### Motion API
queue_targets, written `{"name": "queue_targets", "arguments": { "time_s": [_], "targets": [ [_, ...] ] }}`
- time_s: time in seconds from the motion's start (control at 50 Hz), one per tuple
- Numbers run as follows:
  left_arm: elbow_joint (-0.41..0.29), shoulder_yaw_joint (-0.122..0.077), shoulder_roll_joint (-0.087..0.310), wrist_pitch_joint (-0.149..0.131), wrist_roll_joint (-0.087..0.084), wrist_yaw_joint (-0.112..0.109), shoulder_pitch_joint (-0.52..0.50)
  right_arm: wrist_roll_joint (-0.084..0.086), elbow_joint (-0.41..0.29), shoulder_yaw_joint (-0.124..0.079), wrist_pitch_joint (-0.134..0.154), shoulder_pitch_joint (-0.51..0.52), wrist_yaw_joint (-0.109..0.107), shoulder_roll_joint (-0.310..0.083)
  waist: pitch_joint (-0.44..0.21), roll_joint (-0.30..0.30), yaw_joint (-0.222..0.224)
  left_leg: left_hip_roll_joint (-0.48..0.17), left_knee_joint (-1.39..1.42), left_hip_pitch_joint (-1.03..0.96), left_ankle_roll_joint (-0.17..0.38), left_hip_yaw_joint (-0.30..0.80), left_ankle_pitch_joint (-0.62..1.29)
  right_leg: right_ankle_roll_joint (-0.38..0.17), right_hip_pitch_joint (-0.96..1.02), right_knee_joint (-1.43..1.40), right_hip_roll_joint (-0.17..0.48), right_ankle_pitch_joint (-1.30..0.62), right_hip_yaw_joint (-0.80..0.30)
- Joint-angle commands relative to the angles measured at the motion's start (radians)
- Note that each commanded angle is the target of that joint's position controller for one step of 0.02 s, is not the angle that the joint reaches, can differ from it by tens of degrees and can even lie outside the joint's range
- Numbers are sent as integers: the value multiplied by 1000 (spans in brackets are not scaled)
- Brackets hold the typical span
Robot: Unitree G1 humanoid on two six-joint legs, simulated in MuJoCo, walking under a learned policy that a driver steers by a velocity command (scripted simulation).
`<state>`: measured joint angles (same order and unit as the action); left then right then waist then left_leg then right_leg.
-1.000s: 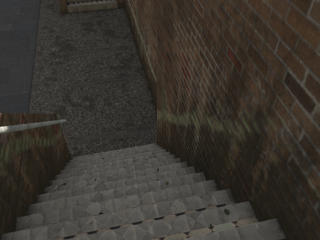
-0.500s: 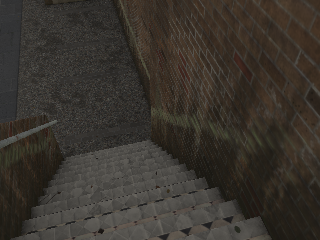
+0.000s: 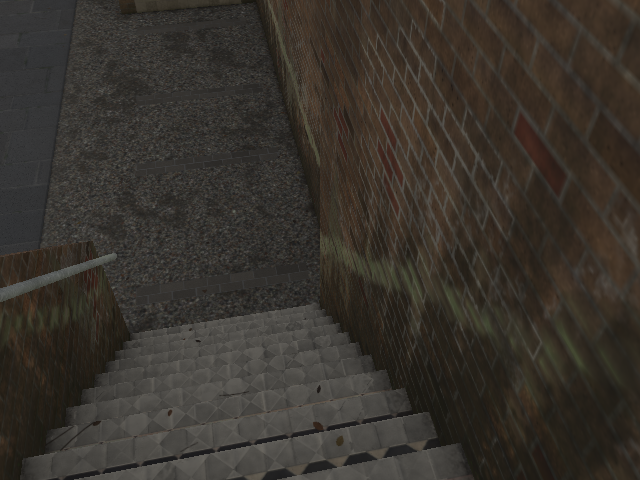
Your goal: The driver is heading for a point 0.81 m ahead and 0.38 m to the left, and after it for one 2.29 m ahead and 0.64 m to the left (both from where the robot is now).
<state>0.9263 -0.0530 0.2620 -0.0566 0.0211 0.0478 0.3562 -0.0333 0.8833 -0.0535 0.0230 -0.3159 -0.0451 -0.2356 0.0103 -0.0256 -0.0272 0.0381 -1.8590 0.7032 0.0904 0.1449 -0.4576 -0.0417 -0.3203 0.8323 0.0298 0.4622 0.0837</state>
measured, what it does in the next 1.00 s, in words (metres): goes down, turning left: left foot 0.20 m lower, then right foot 0.24 m lower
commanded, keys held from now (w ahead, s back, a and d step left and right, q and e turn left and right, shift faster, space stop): w+q+shift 0.80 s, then w+shift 0.20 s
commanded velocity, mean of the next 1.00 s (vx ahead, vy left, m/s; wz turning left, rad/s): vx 1.00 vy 0.00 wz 0.83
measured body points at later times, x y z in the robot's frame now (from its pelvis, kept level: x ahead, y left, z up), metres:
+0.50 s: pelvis +0.28 +0.04 -0.26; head +0.27 +0.06 +0.19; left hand +0.38 +0.32 -0.35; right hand +0.35 -0.19 -0.40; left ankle +0.18 +0.07 -0.90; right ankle +0.46 -0.07 -0.89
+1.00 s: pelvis +0.50 +0.14 -0.52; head +0.51 +0.15 -0.07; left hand +0.24 +0.17 -0.66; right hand +0.81 +0.26 -0.58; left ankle +0.54 +0.39 -1.14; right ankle +0.46 -0.05 -1.14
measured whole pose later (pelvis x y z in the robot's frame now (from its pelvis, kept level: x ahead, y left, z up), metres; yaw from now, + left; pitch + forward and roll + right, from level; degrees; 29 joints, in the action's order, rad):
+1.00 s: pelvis +0.50 +0.14 -0.52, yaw +50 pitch -1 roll -2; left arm 1.00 0.00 0.22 -0.09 0.07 0.01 0.61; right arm -0.02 0.72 -0.01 0.04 0.10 -0.01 -0.18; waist 0.03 0.04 0.19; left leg -0.04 -1.14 0.93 0.10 0.07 0.26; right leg -0.01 -0.18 1.19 0.03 0.94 0.17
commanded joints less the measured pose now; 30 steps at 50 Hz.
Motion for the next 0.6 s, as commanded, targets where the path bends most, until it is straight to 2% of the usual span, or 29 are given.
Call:
{"name": "queue_targets", "arguments": {
  "time_s": [0.02, 0.04, 0.06, 0.08, 0.1, 0.12, 0.14, 0.16, 0.18, 0.2, 0.22, 0.24, 0.26, 0.28, 0.3, 0.32, 0.34, 0.36, 0.38, 0.4, 0.42, 0.44, 0.46, 0.48, 0.5, 0.52, 0.56, 0.58, 0.6],
  "targets": [
    [-64, 14, 83, -81, -28, 3, -37, -26, -88, -3, -33, 4, 0, -34, 99, -51, -59, -93, 461, 123, -84, 14, 469, -107, -247, -142, 414, -837, -255],
    [-54, 6, 123, -94, -14, -1, -19, -40, -60, -13, -40, -25, 0, -47, 72, -56, -54, -76, 504, 55, -81, -25, 585, -98, -254, -90, 370, -771, -230],
    [-73, 5, 151, -91, -7, -7, -52, -28, -46, -12, -48, -39, 5, -46, 28, -100, -66, -46, 490, -20, -80, -104, 578, -67, -271, -49, 342, -713, -185],
    [-62, 9, 89, -108, -18, -25, -55, -22, -88, -18, -42, 32, 20, -52, 3, -106, -65, -78, 672, 67, -40, -34, 916, -24, -195, 53, 292, -362, -134],
    [-68, 29, 49, -114, -24, -36, -32, 8, -93, -17, -16, 81, 54, -60, 23, -10, -52, -47, 919, -117, -7, -134, 1188, 16, -325, 68, 219, -97, 0],
    [-63, 35, 48, -119, -47, -50, -62, 22, -107, 2, -1, 121, 73, -9, 13, -32, -61, -44, 986, -346, -10, -177, 1377, 22, -441, 73, 209, 24, 43],
    [-64, 31, 68, -106, -43, -58, -63, 32, -120, 10, -7, 149, 78, 4, 50, -53, -39, -35, 1049, -348, -23, -224, 1288, 7, -393, 101, 222, 20, 63],
    [-54, 24, 84, -84, -23, -64, -16, 34, -130, 9, -18, 190, 75, -14, 93, -50, 1, -46, 1142, -272, -16, -259, 1185, -13, -262, 168, 256, -101, 54],
    [-47, 6, 132, -68, -10, -69, -36, 20, -109, -5, -38, 130, 65, -22, 33, -139, -21, -42, 977, -322, 12, -282, 1155, -28, -179, 212, 297, -246, 25],
    [-63, -13, 178, -65, 0, -73, -138, 25, -109, -15, -47, 8, 51, -52, 28, -240, -107, -119, 1000, -326, 70, -240, 1053, -26, -156, 337, 353, -409, -15],
    [-64, -16, 164, -57, 10, -69, -161, 18, -72, -42, -49, -120, 37, -129, -36, -197, -155, -111, 1034, -472, 102, -273, 955, -8, -120, 533, 336, -635, 50],
    [-56, -11, 131, -39, 19, -67, -189, -13, 18, -71, -55, -384, 28, -188, -109, -91, -255, -65, 1032, -771, 163, -283, 864, 25, -224, 925, 264, -779, 134],
    [-59, -18, 89, 27, 40, -83, -211, 10, 9, -77, -45, -347, 56, -171, 92, 117, -321, -104, 1485, -646, 235, -78, 531, -1, -304, 1365, 91, -297, 142],
    [-186, 22, -29, 35, 34, -91, -276, 38, 33, -41, -33, -272, 68, -182, 235, 491, -196, -97, 1087, -742, 151, -95, 1488, 5, -775, 1560, -46, 353, 150],
    [-288, 42, -25, 22, 71, -88, -235, 92, 43, -23, -14, -267, 59, -179, 141, 362, -86, -113, 1030, -799, 170, 137, 1584, 22, -933, 1256, 4, 309, 10],
    [-254, 27, 38, 20, 65, -77, -189, 72, 35, -22, -10, -270, 56, -163, 43, 131, -70, -204, 1065, -725, 238, 318, 1077, 33, -907, 1110, 49, 311, -111],
    [-230, 24, 33, 25, 61, -74, -183, 61, -8, -20, -12, -116, 48, -174, -8, 48, -16, -206, 1110, -592, 264, 361, 915, 45, -840, 1135, 36, 310, -107],
    [-242, 28, 8, 16, 65, -81, -143, 45, -9, -8, 17, -130, 40, -165, -57, 116, 43, -223, 1083, -567, 267, 434, 805, 73, -867, 899, 58, -61, -180],
    [-289, 37, 13, 18, 38, -92, -209, 29, -63, 20, 33, -9, 26, -78, -32, 72, 92, -202, 1171, -218, 263, 457, 640, 122, -616, 542, 7, -374, -135],
    [-271, 39, 4, 26, 37, -102, -236, 27, -103, 40, 40, 80, 27, -42, -7, 49, 108, -132, 1151, 3, 253, 425, 598, 144, -383, 480, -31, -491, -92],
    [-167, 35, 7, 39, 38, -100, -105, 23, -102, 35, 36, 106, 26, -75, -95, 83, 134, -96, 1078, 38, 220, 398, 649, 144, -208, 598, -41, -591, -74],
    [-162, 18, 59, 33, 32, -90, -71, 39, -83, 26, 48, 65, 15, -77, -103, 99, 136, -41, 916, -112, 205, 359, 580, 130, -335, 463, -26, -765, -131],
    [-182, 19, 70, 24, 34, -84, -140, 58, -71, 24, 60, 5, 12, -90, -115, 126, 90, -21, 869, -183, 209, 367, 540, 110, -347, 388, -36, -793, -145],
    [-245, 39, 46, 14, 36, -77, -215, 62, -82, 34, 66, 30, 7, -43, -72, 42, 91, 62, 806, -36, 176, 290, 237, 113, -185, 132, -71, -987, -99],
    [-259, 51, 4, 11, 20, -65, -249, 61, -99, 36, 60, 66, 9, -48, -70, 65, 77, 89, 802, -13, 167, 276, 171, 109, -69, 34, -104, -1002, -70],
    [-262, 53, -2, 8, 13, -54, -264, 48, -101, 23, 39, 34, 15, -71, -42, 64, 28, 108, 776, -48, 167, 240, 78, 99, -10, -141, -107, -1000, -51],
    [-284, 47, -28, 3, -8, -62, -273, 23, -98, 25, 11, 38, 14, -72, 12, 192, -26, 108, 694, -53, 182, 275, 181, 65, 96, -267, -105, -960, -73],
    [-219, 32, -7, -5, -12, -70, -109, 23, -118, 22, 4, 130, 11, -88, -39, 234, 55, 90, 548, -93, 180, 304, 315, 32, 183, -244, -54, -1025, -162],
    [-214, 18, 32, -8, -27, -72, -7, 14, -125, 22, -16, 98, 10, -90, 0, 170, 78, 110, 421, -164, 171, 229, 432, 24, 193, -482, -21, -918, -131]
  ]
}}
